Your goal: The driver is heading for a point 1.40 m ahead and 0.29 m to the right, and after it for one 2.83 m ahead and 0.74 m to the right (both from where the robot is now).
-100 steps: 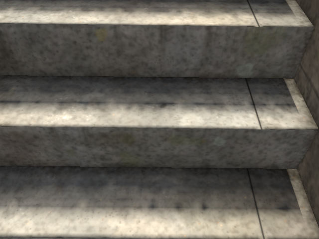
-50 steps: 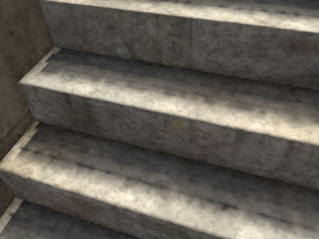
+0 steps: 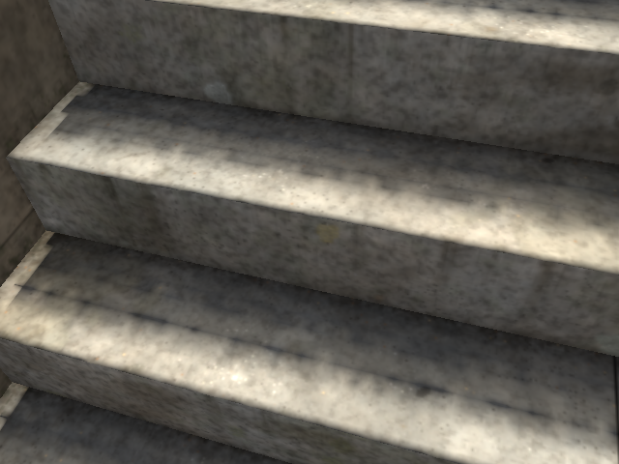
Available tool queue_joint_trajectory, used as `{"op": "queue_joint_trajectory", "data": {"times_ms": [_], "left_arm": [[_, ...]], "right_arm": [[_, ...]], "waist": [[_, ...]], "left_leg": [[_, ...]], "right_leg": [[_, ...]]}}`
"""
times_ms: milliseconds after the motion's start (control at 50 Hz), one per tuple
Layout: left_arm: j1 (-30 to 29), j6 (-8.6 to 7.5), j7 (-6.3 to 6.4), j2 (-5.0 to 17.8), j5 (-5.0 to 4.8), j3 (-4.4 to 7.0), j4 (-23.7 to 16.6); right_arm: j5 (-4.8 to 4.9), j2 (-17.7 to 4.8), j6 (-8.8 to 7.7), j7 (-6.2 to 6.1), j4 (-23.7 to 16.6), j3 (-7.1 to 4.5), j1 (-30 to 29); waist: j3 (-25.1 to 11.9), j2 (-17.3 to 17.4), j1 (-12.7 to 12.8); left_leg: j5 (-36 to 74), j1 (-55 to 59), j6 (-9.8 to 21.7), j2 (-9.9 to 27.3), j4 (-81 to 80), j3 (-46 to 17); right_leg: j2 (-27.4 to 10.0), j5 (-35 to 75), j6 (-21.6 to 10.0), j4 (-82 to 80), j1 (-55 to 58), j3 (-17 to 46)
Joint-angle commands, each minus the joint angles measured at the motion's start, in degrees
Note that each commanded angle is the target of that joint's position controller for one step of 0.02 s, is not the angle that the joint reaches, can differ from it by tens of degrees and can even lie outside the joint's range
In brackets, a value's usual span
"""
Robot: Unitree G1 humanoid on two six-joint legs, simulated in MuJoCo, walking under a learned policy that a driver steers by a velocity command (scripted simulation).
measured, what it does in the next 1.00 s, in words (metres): climbs: left foot, then right foot 0.19 m higher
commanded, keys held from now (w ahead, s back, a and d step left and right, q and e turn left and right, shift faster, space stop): w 0.16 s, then no key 0.84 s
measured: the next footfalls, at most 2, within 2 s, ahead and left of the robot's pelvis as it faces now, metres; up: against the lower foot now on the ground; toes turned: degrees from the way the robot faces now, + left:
left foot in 0.30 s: +0.11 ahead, +0.18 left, +0.00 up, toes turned +4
right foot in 0.74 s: +0.11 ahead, -0.03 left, +0.19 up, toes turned -4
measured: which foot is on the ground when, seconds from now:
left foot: down 0.00-0.04, up 0.06-0.28, down 0.30-1.00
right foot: down 0.00-0.36, up 0.38-0.72, down 0.74-1.00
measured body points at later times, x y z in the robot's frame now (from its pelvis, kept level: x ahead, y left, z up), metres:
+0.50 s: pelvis +0.10 +0.09 +0.00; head +0.11 +0.11 +0.45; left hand +0.19 +0.31 -0.15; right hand +0.12 -0.13 -0.14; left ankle +0.07 +0.18 -0.74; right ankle -0.01 -0.05 -0.53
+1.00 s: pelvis +0.13 +0.09 +0.07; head +0.15 +0.12 +0.52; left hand +0.33 +0.27 -0.04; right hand +0.14 -0.18 -0.05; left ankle +0.04 +0.19 -0.59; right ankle +0.09 -0.01 -0.54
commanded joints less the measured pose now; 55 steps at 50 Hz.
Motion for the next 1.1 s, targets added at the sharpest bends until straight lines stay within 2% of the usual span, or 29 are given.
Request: {"op": "queue_joint_trajectory", "data": {"times_ms": [20, 120, 180, 240, 260, 280, 320, 360, 380, 400, 420, 460, 540, 680, 740, 760, 780, 840, 900, 920, 940, 960, 980, 1000, 1020, 1040, 1060, 1080, 1100], "left_arm": [[4.15, -0.26, 0.04, 7.25, -0.54, 1.57, -0.37], [9.5, -0.01, 0.08, 12.62, -0.61, 4.64, 2.21], [7.4, -2.44, -0.06, 10.63, 0.21, 4.73, 3.03], [4.3, -3.41, 0.62, 7.18, 1.53, 2.69, 1.35], [1.88, -3.59, 0.93, 6.96, 2.34, 1.82, -0.04], [-0.59, -3.18, 0.76, 8.16, 1.07, 1.73, -1.04], [0.95, -4.4, -1.1, 12.88, -2.63, 3.38, -1.52], [-1.54, -5.05, -2.39, 8.11, -4.66, 2.34, -5.24], [4.09, -4.42, -1.89, 2.72, -4.64, 1.68, -4.15], [7.04, -3.6, -1.28, 1.33, -3.82, 1.53, -2.79], [4.41, -3.29, -1.19, 2.02, -2.25, 2.05, -3.19], [-3.45, -3.15, -1.29, 2.64, -0.13, 2.69, -6.56], [-6.86, -1.12, -1.4, 3.06, 1.33, 2.94, -13.06], [-16.67, 0.47, -1.9, 1.11, 1.42, 1.05, -23.34], [-20.91, 1.13, -2.27, 0.02, 1.95, -0.76, -26.75], [-22.23, 0.91, -1.78, -2.52, 1.59, -1.82, -28.06], [-18.34, 0.44, -2.66, -0.15, 1.67, -1.06, -25.27], [-14.57, -0.31, -2.81, 0.57, -1.91, -0.55, -25.49], [-6.44, 0.14, -1.47, -0.26, -0.79, 0.41, -19.22], [-7.94, 0.4, -0.54, 3.31, 0.81, 1.45, -18.82], [-14.01, 0.03, 0.83, 5.5, 3.73, 2.62, -21.9], [-26.24, -1.45, 1.36, 6.5, 5.56, 3.61, -27.47], [-41.72, -3.28, 0.95, 6.33, 6.74, 3.35, -32.01], [-48.93, -4.86, -0.26, 4.38, 5.39, 2.46, -32.15], [-47.52, -5.3, -1.03, 3.1, 2.54, 2.02, -30.78], [-38.01, -4.59, -1.11, 1.3, 1.66, 1.66, -30.33], [-25.4, -3.09, -1.76, -2.68, 1.78, 0.75, -29.76], [-21.65, -1.74, -2.88, -4.49, -0.21, 0.81, -29.87], [-22.05, -1.7, -3.32, -5.2, -1.18, 0.5, -33.96]], "right_arm": [[-0.17, -4.1, -0.41, 0.01, -1.85, -1.09, 2.32], [-1.9, -3.51, -1.4, 1.98, -6.13, -1.16, -5.83], [-2.17, -4.02, -0.93, 3.05, -9.13, -1.53, -6.39], [0.64, -1.5, -0.91, 3.43, -11.17, 0.02, -4.27], [1.06, -0.85, -0.56, 3.28, -11.9, 0.32, -4.04], [1.74, -0.57, -0.02, 1.9, -11.03, 0.37, 0.15], [1.28, -3.74, -0.57, -0.63, -7.1, -0.82, 11.63], [-1.06, -8.61, -1.54, -1.68, -5.08, -0.99, 13.56], [-2.67, -10.17, -1.48, -2.0, -6.15, -0.5, 11.94], [-3.3, -9.65, -1.85, -2.17, -6.89, 0.17, 10.45], [-3.6, -8.56, -2.11, -2.14, -5.75, 0.62, 6.43], [-4.26, -7.52, -2.67, -2.15, -4.48, 0.95, 4.22], [-2.95, -7.07, -4.39, -1.18, 0.6, 0.42, 7.61], [-1.85, -6.16, -5.73, -3.28, 2.19, 0.93, 6.12], [-1.42, -8.42, -3.44, -3.81, 2.04, 0.15, 5.69], [-1.08, -8.82, -2.06, -4.59, 2.96, -0.26, 9.56], [-1.98, -8.56, -0.54, -4.94, 2.97, -0.27, 11.61], [-2.71, -13.93, 1.34, -4.48, -0.49, -2.33, 8.44], [-0.62, -10.13, 1.64, -1.99, -3.28, -1.43, 5.59], [-1.99, -9.76, 1.33, -0.83, -6.04, -1.92, 6.32], [-2.91, -9.53, 1.13, -0.97, -7.12, -2.99, 8.1], [-2.55, -6.08, 1.49, -2.59, -8.79, -2.81, 11.05], [-2.67, -2.1, 2.18, -4.03, -8.21, -1.82, 19.39], [-4.06, -0.05, 2.06, -4.66, -5.37, -0.57, 29.12], [-5.57, -0.94, 1.92, -4.25, -2.87, -0.65, 35.78], [-3.79, 0.56, 1.37, -3.81, 1.59, -1.0, 32.66], [-2.73, 2.39, 1.07, -3.0, -0.43, 0.34, 16.8], [-4.54, 0.73, 0.24, -2.3, -4.53, 1.7, 9.21], [-4.76, -4.75, -2.01, -2.58, -8.14, 1.6, 6.03]], "waist": [[3.42, -5.06, 0.22], [9.05, -11.61, 4.58], [6.85, -6.41, 2.26], [6.24, -2.85, -0.72], [6.59, -8.55, -1.56], [3.45, -12.47, -4.76], [-1.98, -7.65, -8.4], [-5.78, 7.13, -6.77], [-10.94, 14.21, -3.29], [-13.91, 10.99, -2.55], [-8.27, 5.97, -0.74], [-0.6, 2.47, -0.56], [1.84, 1.74, -0.01], [2.25, 1.58, 0.37], [-0.57, 3.99, -0.61], [-2.71, 5.63, -1.62], [-5.89, 1.48, -2.43], [-12.59, 4.68, -0.61], [-11.84, -5.98, 2.98], [-10.6, -15.05, 0.68], [-6.54, -12.56, -2.01], [-1.41, -3.12, -7.58], [2.77, 3.69, -18.59], [7.8, 10.03, -27.42], [11.41, 14.74, -30.81], [6.37, 17.17, -24.24], [1.59, 11.1, -10.2], [-4.48, 0.11, -4.83], [-2.9, -0.45, -2.48]], "left_leg": [[-9.93, -3.97, 4.81, 3.57, 0.09, -1.16], [-12.06, -29.73, 4.15, 6.08, 33.61, 3.58], [-15.53, -32.22, 3.0, 6.61, 50.06, 2.93], [-14.3, -22.86, 3.55, 5.87, 32.84, 3.89], [-13.73, -17.55, 3.74, 5.06, 25.81, 4.74], [-8.27, -8.25, 6.06, 4.72, 17.9, 4.13], [9.61, 6.62, 6.88, -1.69, 2.6, 9.2], [44.0, 21.8, 4.95, 11.93, -5.49, -4.93], [85.43, 26.27, 11.48, 21.86, 1.37, -10.02], [81.32, 20.29, 16.54, 24.14, 0.21, -9.97], [69.1, 13.82, 17.24, 22.02, -1.57, -8.15], [57.52, 10.49, 14.39, 18.82, -2.9, -4.36], [40.2, 12.67, 11.85, 17.22, -4.23, -2.77], [38.01, 11.47, 12.9, 16.82, -8.96, -1.21], [44.53, 13.41, 11.7, 12.09, -12.4, 1.56], [57.04, 20.08, 10.71, 13.43, -11.02, 0.68], [62.35, 30.73, 9.92, 10.4, -4.08, 1.12], [66.26, 28.94, 7.86, 12.06, 4.51, -0.53], [38.37, 0.74, 3.22, 3.44, 11.6, 6.43], [9.6, -4.78, 2.48, -1.4, 25.95, 7.73], [-17.2, -3.89, 1.72, -1.35, 52.0, -2.56], [-28.21, -0.44, 3.21, -0.63, 67.84, -15.36], [-25.8, -1.73, 6.03, 1.26, 63.43, -18.59], [-13.07, 2.77, 8.46, 2.82, 33.21, -10.35], [3.65, 6.01, 8.18, -0.8, -2.69, 6.11], [25.45, 6.85, 9.63, 0.11, -13.14, 9.21], [29.08, 0.22, 9.51, 1.86, -16.44, 8.23], [34.35, 2.77, 11.2, 5.93, -9.81, 2.66], [58.36, 5.55, 12.89, 12.12, -2.08, -7.08]], "right_leg": [[-6.48, -11.87, -6.96, -7.68, -2.76, 7.18], [-20.98, -31.84, -18.82, -20.15, 0.03, 29.15], [-18.88, -10.58, -17.97, -18.79, 3.02, 20.38], [-13.33, 17.04, -11.75, -12.24, 2.47, 6.25], [-12.56, 32.51, -10.63, -9.27, 0.84, 4.23], [-12.32, 47.31, -10.43, -5.21, -1.33, 3.5], [-9.08, 61.36, -8.46, 10.29, -1.41, 0.54], [-3.3, 15.55, -3.97, 30.34, -13.94, -1.44], [1.43, -6.16, -0.51, 46.67, -18.38, -0.16], [0.32, -7.39, 0.16, 58.38, -16.25, 4.1], [0.08, -5.57, 0.76, 65.92, -19.54, 4.5], [1.99, -4.83, -0.86, 80.25, -30.97, 4.47], [4.07, -5.47, -4.83, 97.78, -44.87, 2.62], [-0.18, -7.98, -4.27, 88.1, -50.88, -0.02], [-2.95, -8.84, -2.67, 60.94, -41.66, -7.04], [-0.83, -26.22, -4.46, 56.89, -41.81, -4.39], [0.99, -17.26, -2.68, 56.0, -43.31, -8.94], [3.15, -20.65, -2.43, 31.9, -25.54, -5.14], [1.85, 12.15, -6.03, 22.32, 0.32, -1.5], [-4.9, 27.75, -10.12, 21.6, -1.72, 8.24], [-12.82, 29.93, -13.84, 21.94, -19.54, 18.65], [-14.85, 22.99, -11.04, 30.66, -42.08, 19.58], [-14.3, 8.28, -4.99, 41.36, -52.48, 17.12], [-7.0, 5.87, 2.23, 49.47, -55.84, 4.8], [0.84, 15.28, 1.74, 58.2, -48.14, -8.54], [5.69, -8.62, -3.52, 70.94, -38.53, -12.17], [7.57, -16.75, -5.73, 79.03, -25.74, -9.07], [8.5, -14.21, -4.23, 89.92, -25.84, -2.36], [7.19, -16.75, -1.4, 93.04, -35.59, 4.11]]}}
Keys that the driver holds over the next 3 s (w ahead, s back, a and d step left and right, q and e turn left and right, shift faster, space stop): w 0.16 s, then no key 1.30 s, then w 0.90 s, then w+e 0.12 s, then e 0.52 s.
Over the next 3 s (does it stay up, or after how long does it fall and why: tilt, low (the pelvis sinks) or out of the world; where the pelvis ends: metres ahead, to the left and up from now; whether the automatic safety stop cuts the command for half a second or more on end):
stays up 0.58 0.23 0.38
